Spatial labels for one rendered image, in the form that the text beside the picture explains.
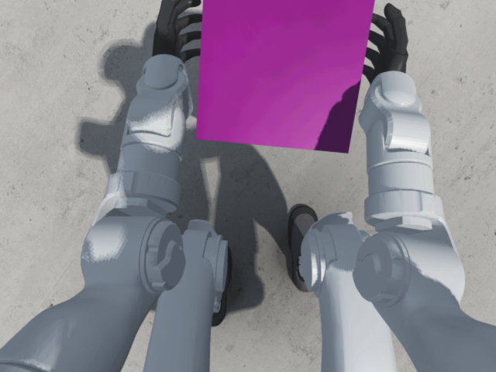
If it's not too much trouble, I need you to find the robot left forearm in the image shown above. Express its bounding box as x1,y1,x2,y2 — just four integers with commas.
81,54,193,276

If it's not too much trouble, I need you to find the carton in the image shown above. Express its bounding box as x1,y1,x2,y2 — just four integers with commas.
196,0,375,153

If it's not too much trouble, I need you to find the left robot upper arm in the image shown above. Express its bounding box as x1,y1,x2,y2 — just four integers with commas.
0,216,186,372

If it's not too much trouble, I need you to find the right robot thigh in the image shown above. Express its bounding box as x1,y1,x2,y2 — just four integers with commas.
303,224,398,372

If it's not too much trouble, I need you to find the left robot hand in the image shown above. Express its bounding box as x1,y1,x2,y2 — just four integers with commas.
152,0,202,63

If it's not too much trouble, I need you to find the right robot upper arm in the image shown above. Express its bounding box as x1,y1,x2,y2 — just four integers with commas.
353,231,496,372

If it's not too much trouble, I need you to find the right robot hand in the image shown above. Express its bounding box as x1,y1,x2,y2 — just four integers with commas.
362,3,408,85

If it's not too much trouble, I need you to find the robot right forearm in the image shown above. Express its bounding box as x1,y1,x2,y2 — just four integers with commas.
358,71,465,277

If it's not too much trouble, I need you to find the right robot shin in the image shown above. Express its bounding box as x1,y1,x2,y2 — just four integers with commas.
298,212,371,281

